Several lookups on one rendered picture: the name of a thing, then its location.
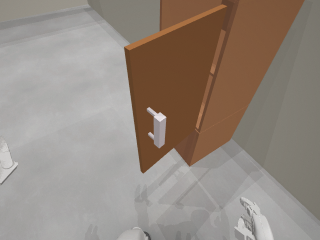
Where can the handle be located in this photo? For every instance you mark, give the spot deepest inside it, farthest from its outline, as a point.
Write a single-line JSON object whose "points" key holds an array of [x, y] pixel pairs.
{"points": [[159, 128]]}

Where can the robot left hand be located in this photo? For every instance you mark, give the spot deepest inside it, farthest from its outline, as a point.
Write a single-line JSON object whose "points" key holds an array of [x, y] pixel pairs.
{"points": [[7, 165]]}

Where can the robot left thigh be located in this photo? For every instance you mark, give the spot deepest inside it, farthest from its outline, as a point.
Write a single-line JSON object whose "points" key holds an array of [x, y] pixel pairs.
{"points": [[133, 234]]}

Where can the cupboard door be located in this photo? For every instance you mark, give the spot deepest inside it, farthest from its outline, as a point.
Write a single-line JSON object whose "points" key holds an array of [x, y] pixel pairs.
{"points": [[168, 71]]}

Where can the left robot shin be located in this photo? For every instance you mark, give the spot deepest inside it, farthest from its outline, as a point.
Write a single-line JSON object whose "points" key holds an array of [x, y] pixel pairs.
{"points": [[137, 228]]}

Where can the robot right hand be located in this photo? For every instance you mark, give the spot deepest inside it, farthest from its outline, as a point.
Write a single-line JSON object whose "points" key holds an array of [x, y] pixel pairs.
{"points": [[258, 225]]}

